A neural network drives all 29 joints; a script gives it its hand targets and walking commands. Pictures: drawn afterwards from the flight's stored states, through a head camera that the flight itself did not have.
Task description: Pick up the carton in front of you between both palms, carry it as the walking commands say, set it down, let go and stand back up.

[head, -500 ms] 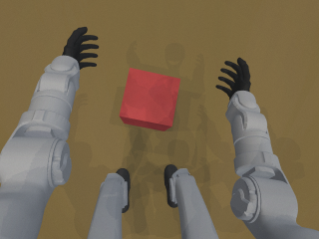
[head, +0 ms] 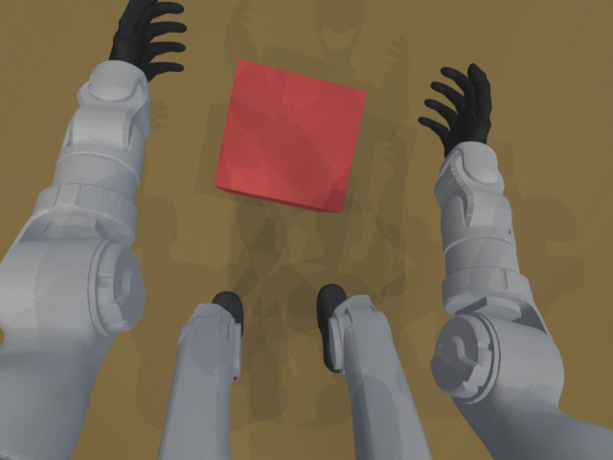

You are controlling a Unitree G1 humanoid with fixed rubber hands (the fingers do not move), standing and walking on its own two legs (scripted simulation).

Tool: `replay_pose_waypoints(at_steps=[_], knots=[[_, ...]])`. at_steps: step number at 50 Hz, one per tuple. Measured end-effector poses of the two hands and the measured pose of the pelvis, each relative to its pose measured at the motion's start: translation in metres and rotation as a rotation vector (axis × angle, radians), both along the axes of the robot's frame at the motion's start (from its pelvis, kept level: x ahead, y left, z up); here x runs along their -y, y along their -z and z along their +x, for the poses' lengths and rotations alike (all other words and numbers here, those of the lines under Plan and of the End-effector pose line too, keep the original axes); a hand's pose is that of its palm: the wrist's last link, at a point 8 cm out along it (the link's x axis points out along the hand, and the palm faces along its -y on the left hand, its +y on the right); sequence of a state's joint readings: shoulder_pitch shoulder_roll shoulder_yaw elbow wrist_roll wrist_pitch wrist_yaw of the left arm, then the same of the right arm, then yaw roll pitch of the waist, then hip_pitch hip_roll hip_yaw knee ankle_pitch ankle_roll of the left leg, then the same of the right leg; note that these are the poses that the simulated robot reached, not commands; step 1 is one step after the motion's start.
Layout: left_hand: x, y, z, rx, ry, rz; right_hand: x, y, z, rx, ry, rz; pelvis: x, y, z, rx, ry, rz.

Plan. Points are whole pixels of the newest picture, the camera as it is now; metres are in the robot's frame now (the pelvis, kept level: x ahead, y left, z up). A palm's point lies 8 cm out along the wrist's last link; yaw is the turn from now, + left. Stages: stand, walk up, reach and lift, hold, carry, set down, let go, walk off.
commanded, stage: reach and lift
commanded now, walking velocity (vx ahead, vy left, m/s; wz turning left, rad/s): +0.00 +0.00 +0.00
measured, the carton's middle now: (286, 150) +0.50 -0.01 -0.45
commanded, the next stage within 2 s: none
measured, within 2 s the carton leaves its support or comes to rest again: leaves its support in 1.38 s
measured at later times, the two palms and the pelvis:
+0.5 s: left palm (182, 121) +0.53 +0.16 -0.37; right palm (395, 164) +0.47 -0.20 -0.36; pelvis -0.05 +0.00 -0.19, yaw -1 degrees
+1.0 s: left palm (198, 126) +0.53 +0.14 -0.38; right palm (387, 164) +0.47 -0.19 -0.37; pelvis -0.05 +0.00 -0.20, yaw -2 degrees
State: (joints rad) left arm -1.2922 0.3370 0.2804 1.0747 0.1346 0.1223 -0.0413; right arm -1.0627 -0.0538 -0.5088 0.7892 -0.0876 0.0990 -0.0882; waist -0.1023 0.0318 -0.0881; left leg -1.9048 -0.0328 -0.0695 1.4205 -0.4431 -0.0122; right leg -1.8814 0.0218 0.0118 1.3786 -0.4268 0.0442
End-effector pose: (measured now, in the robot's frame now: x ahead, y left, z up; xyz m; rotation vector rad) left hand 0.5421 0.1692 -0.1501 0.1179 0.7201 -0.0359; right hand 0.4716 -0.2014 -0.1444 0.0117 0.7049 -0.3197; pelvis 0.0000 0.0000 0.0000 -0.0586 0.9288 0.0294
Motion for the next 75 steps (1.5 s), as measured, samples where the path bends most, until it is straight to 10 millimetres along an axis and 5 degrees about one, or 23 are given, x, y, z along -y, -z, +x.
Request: replay_pose_waypoints(at_steps=[8,16,29,40,54,65,71,75], knots=[[-0.004,0.094,-0.008,0.021,-0.013,0.018,0.002,0.092,-0.007,0.000,-0.007,-0.005,0.002,0.081,-0.025,0.042,0.009,-0.008],[-0.001,0.156,-0.005,0.024,-0.016,0.015,0.000,0.158,-0.004,-0.007,-0.014,0.007,0.000,0.149,-0.048,0.145,0.015,-0.008],[0.006,0.234,-0.011,-0.021,-0.009,0.011,-0.007,0.234,-0.003,-0.070,-0.032,0.015,-0.001,0.197,-0.052,0.262,0.020,-0.008],[0.022,0.233,-0.002,0.023,0.022,0.001,-0.003,0.234,0.000,-0.038,-0.016,0.014,-0.001,0.208,-0.043,0.259,0.028,-0.012],[0.037,0.230,-0.011,0.000,0.043,-0.007,-0.031,0.229,0.005,-0.036,-0.071,0.048,0.000,0.203,-0.052,0.278,0.026,-0.008],[0.042,0.227,-0.009,-0.046,0.064,0.000,-0.028,0.225,0.011,-0.070,-0.057,0.052,-0.005,0.210,-0.043,0.264,0.018,-0.013],[0.042,0.226,-0.020,-0.040,0.037,-0.014,-0.029,0.212,0.011,-0.045,-0.037,0.052,-0.007,0.209,-0.038,0.241,0.017,-0.011],[0.040,0.207,-0.028,-0.015,0.008,-0.015,-0.034,0.191,0.005,0.003,0.001,0.056,-0.005,0.204,-0.038,0.226,0.009,0.000]])
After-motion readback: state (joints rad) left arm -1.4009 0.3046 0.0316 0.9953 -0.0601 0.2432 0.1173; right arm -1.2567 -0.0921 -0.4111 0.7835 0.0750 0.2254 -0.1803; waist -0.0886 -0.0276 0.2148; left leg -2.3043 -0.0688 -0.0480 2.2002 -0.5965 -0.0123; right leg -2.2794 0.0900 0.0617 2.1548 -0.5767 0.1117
